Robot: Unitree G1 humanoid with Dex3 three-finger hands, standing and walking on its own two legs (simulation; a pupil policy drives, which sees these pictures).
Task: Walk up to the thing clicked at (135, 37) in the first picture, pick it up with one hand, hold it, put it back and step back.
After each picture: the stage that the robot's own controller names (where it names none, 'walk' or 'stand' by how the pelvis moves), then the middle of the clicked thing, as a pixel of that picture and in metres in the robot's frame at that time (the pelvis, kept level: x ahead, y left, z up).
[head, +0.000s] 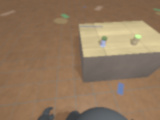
stand; (135, 40) +0.94 -0.50 -0.08
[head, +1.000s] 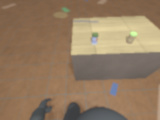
sink last; (131, 37) +0.86 -0.39 -0.05
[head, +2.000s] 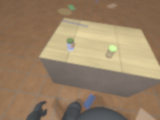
sink last; (110, 52) +0.64 -0.12 -0.05
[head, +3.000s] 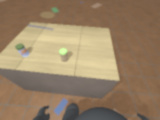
rise first; (64, 55) +0.53 +0.27 -0.05
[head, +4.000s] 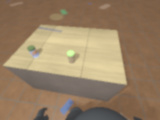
stand; (71, 57) +0.54 +0.22 -0.07
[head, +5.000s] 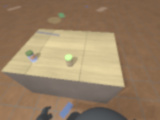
stand; (69, 60) +0.52 +0.23 -0.09
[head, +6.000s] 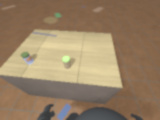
stand; (66, 62) +0.50 +0.24 -0.09
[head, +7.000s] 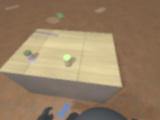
stand; (67, 61) +0.52 +0.24 -0.09
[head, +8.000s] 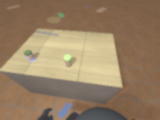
stand; (68, 61) +0.52 +0.24 -0.09
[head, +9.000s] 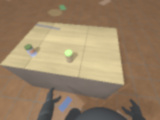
rise first; (69, 56) +0.53 +0.24 -0.09
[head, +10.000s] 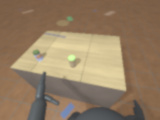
go down; (72, 61) +0.52 +0.24 -0.09
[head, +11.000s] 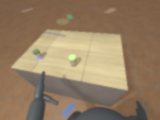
go down; (73, 61) +0.52 +0.23 -0.09
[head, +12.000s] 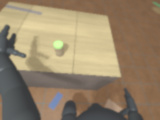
go down; (59, 49) +0.52 +0.22 -0.03
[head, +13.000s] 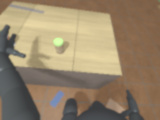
approach; (59, 46) +0.54 +0.22 -0.02
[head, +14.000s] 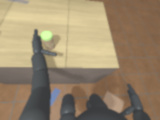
close in; (48, 41) +0.54 +0.24 +0.02
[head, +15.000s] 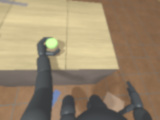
lift; (53, 48) +0.50 +0.20 +0.02
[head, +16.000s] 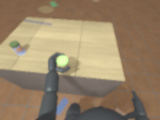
lift; (63, 64) +0.37 +0.19 +0.06
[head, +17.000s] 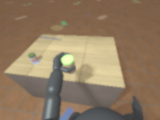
hold; (69, 64) +0.32 +0.16 +0.15
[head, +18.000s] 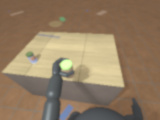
hold; (68, 69) +0.32 +0.17 +0.10
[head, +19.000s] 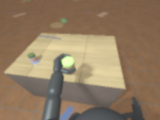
hold; (69, 66) +0.33 +0.16 +0.12
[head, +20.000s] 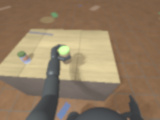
crouch; (65, 55) +0.43 +0.18 +0.10
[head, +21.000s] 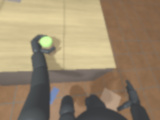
lower; (48, 46) +0.50 +0.22 -0.01
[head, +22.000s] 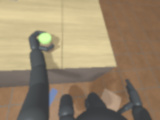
lower; (47, 43) +0.52 +0.22 +0.02
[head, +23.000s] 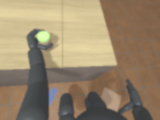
lower; (45, 42) +0.52 +0.22 +0.02
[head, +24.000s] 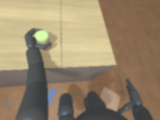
lower; (44, 41) +0.53 +0.23 +0.03
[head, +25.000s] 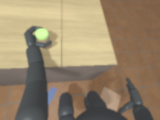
loosen; (44, 39) +0.53 +0.23 +0.03
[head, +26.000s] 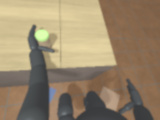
withdraw; (44, 41) +0.52 +0.22 +0.03
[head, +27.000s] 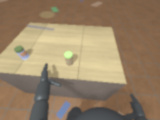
sink last; (69, 58) +0.49 +0.20 -0.03
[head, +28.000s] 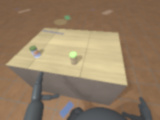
stand; (73, 58) +0.53 +0.21 -0.04
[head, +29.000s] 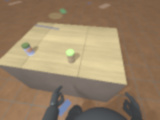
stand; (70, 56) +0.51 +0.21 -0.02
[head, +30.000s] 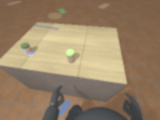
stand; (70, 56) +0.51 +0.21 -0.02
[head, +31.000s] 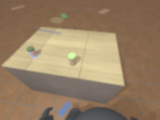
stand; (72, 59) +0.52 +0.20 -0.06
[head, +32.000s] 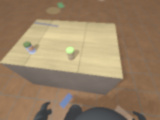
walk; (70, 53) +0.55 +0.22 -0.08
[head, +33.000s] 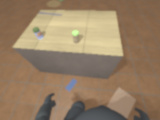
walk; (75, 37) +0.74 +0.21 -0.07
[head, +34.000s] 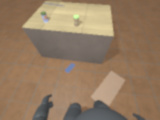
walk; (76, 20) +1.05 +0.23 -0.07
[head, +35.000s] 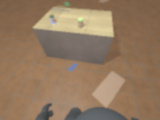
stand; (80, 23) +1.16 +0.22 -0.08
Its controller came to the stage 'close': yes
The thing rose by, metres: 0.21
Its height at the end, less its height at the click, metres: +0.00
